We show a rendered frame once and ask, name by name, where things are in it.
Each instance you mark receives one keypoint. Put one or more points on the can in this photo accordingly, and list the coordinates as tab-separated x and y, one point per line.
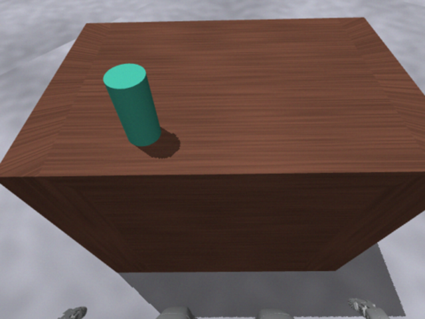
129	90

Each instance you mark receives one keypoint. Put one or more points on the right robot hand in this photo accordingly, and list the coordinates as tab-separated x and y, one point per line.
367	309

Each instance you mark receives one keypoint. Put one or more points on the left robot hand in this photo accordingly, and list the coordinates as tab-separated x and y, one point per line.
77	313

